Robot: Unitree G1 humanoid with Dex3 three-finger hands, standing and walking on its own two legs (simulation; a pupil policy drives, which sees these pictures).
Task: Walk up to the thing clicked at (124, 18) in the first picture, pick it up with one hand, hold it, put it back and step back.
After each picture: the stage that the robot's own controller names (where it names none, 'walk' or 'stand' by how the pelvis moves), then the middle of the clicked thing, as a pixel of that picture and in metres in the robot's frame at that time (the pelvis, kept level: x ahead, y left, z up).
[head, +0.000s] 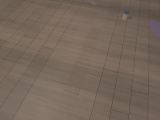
stand; (125, 15) +1.92 -0.67 -0.72
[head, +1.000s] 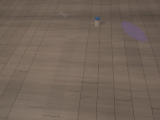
walk; (97, 21) +1.88 -0.14 -0.70
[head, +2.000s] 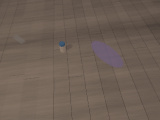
walk; (62, 46) +1.27 +0.27 -0.72
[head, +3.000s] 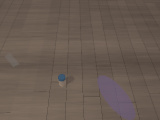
walk; (62, 80) +0.80 +0.20 -0.71
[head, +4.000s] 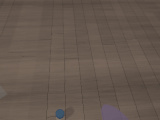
walk; (60, 116) +0.48 +0.14 -0.70
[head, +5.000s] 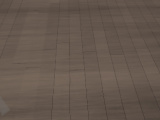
stand; out of the picture +0.33 +0.13 -0.71
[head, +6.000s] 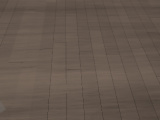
stand; out of the picture +0.34 +0.14 -0.72
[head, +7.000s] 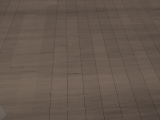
stand; out of the picture +0.30 +0.14 -0.73
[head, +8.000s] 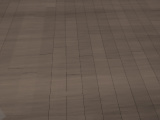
stand; out of the picture +0.30 +0.14 -0.73
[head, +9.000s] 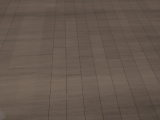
go down; out of the picture +0.30 +0.14 -0.73
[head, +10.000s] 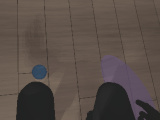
go down; (40, 73) +0.39 +0.16 -0.36
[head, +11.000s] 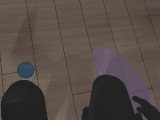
close in; (27, 72) +0.39 +0.18 -0.30
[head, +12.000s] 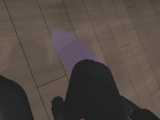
close in; out of the picture +0.38 +0.21 -0.22
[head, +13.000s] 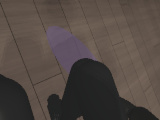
close; out of the picture +0.38 +0.22 -0.22
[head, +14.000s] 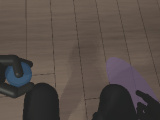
lift; (20, 78) +0.32 +0.21 -0.06
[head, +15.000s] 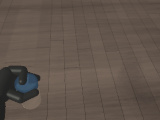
hold; (29, 92) +0.31 +0.18 +0.03
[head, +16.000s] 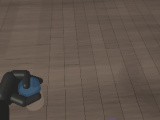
hold; (32, 94) +0.31 +0.18 +0.00
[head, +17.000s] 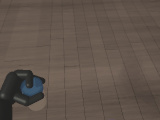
hold; (34, 94) +0.31 +0.17 +0.00
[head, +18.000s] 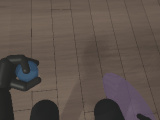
crouch; (29, 76) +0.36 +0.18 -0.09
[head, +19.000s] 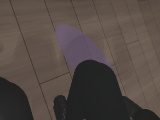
lower; out of the picture +0.38 +0.23 -0.22
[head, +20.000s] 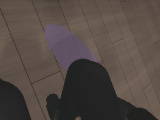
lower; out of the picture +0.40 +0.25 -0.23
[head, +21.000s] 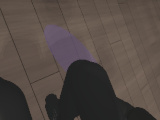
lower; out of the picture +0.39 +0.25 -0.23
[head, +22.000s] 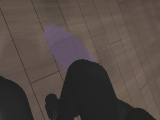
lower; out of the picture +0.39 +0.25 -0.23
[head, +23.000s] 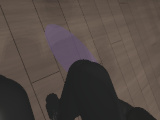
loosen; out of the picture +0.39 +0.25 -0.23
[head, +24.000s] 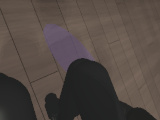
withdraw; out of the picture +0.38 +0.23 -0.23
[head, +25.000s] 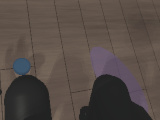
stand; (22, 69) +0.39 +0.21 -0.28
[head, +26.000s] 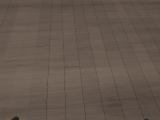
stand; out of the picture +0.32 +0.13 -0.65
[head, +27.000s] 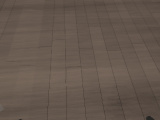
stand; out of the picture +0.34 +0.15 -0.66
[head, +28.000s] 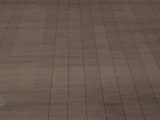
stand; out of the picture +0.33 +0.14 -0.68
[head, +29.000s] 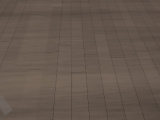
walk; out of the picture +0.35 +0.14 -0.72
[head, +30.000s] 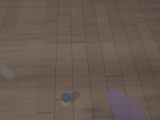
walk; (66, 99) +0.50 +0.09 -0.69
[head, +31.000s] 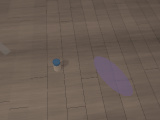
walk; (56, 65) +0.83 +0.20 -0.69
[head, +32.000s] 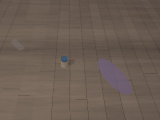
stand; (64, 62) +1.03 +0.13 -0.71
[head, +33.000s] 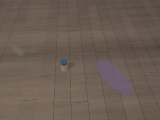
stand; (64, 65) +1.01 +0.17 -0.72
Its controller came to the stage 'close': yes
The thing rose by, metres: 0.70
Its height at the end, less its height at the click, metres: +0.00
